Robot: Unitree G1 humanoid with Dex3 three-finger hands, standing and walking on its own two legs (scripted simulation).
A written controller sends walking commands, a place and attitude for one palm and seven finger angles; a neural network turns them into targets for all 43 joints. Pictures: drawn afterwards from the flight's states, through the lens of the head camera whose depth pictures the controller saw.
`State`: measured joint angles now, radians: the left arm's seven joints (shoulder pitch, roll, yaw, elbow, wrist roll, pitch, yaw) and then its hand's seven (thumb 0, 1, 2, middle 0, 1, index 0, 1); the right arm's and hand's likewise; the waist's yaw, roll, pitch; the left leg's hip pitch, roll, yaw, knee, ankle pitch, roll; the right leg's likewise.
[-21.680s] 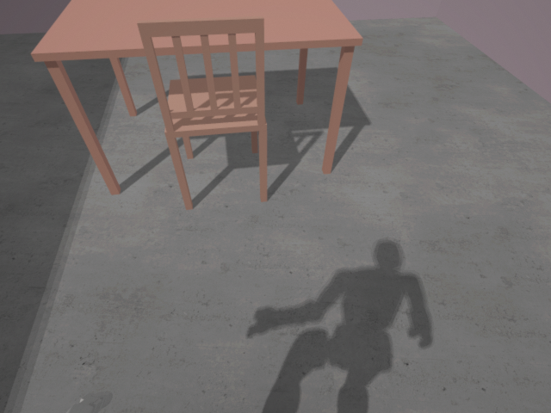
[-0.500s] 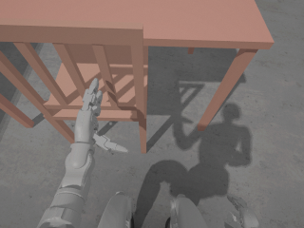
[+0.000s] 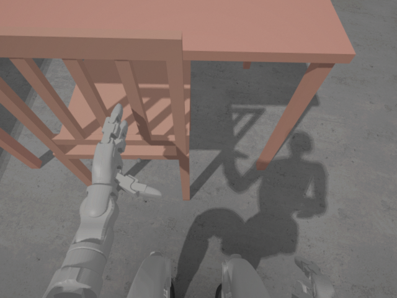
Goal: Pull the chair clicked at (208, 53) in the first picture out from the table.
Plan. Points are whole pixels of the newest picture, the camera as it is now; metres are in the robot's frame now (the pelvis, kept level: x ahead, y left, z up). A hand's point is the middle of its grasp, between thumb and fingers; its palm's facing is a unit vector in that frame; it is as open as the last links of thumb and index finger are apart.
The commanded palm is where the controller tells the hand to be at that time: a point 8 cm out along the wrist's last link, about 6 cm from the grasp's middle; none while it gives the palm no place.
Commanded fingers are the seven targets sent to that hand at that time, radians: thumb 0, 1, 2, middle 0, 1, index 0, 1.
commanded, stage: aim the fingers beside a spindle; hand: left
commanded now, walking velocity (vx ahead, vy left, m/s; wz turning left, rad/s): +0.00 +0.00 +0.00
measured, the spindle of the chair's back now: (96, 105) +0.51 +0.23 +0.03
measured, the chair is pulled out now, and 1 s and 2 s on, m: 0.00 0.00 0.00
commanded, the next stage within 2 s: push the fingers through the gap in 1.00 s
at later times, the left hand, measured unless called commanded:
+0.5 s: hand (135, 165) +0.37 +0.12 +0.02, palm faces -0.02 -1.00 -0.04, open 16.9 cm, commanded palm +0.34 +0.18 +0.03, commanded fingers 0.00 -0.50 0.30 -0.06 -0.08 -0.06 -0.08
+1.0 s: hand (139, 166) +0.36 +0.12 +0.02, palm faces -0.05 -1.00 -0.03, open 16.9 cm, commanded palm +0.34 +0.17 +0.02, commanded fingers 0.00 -0.50 0.30 -0.06 -0.08 -0.06 -0.08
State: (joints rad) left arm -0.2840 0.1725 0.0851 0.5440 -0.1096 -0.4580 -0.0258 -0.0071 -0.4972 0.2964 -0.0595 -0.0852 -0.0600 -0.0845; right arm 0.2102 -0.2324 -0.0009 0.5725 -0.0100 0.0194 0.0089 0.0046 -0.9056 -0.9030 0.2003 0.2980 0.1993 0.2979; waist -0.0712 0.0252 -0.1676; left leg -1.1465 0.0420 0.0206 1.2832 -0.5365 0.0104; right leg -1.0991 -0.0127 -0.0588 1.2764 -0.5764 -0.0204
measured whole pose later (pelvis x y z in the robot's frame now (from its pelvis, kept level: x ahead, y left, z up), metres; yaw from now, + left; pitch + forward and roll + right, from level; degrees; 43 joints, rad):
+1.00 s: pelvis +0.00 +0.00 +0.00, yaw +0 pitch +22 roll -1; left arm -0.24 0.16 0.04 0.52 -0.12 -0.45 -0.04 -0.01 -0.50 0.30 -0.06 -0.08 -0.06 -0.08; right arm 0.23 -0.24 0.00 0.58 0.00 0.02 0.01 0.00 -0.91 -0.90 0.20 0.30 0.20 0.30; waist -0.06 0.04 -0.18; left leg -1.12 0.04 0.02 1.26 -0.53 0.02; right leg -1.07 -0.02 -0.06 1.25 -0.57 -0.01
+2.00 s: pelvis +0.00 +0.00 +0.00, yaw +0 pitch +25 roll -1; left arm -0.62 0.21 0.19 0.87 -0.07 -0.50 0.01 -0.01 -0.50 0.30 -0.06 -0.09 -0.05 -0.08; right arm 0.27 -0.24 -0.01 0.63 -0.03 0.03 0.02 0.00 -0.91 -0.90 0.20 0.30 0.20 0.30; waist -0.12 0.04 -0.17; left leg -1.21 0.04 0.02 1.29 -0.53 0.01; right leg -1.16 -0.01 -0.06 1.28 -0.56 -0.02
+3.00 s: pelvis +0.00 +0.01 +0.00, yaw -1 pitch +27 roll -2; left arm -0.73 0.24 0.24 0.97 -0.05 -0.51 0.02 -0.01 -0.50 0.30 -0.11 -0.25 -0.11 -0.25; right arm 0.30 -0.23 0.00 0.62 -0.05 0.10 0.05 0.00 -0.91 -0.90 0.20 0.30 0.20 0.30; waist -0.15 0.05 -0.17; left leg -1.24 0.05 0.02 1.30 -0.54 0.03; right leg -1.18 0.00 -0.05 1.27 -0.56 0.00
